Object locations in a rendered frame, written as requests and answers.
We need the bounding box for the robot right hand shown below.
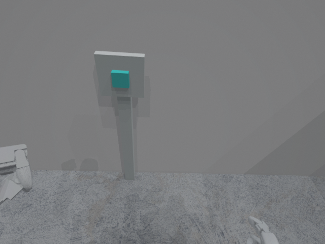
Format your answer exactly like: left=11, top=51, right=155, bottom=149
left=246, top=216, right=279, bottom=244

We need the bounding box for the robot left hand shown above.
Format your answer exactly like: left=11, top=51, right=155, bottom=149
left=0, top=144, right=33, bottom=205

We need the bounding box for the panel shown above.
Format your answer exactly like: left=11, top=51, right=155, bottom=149
left=94, top=51, right=145, bottom=180

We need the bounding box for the button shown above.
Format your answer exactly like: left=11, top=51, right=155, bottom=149
left=111, top=70, right=129, bottom=88

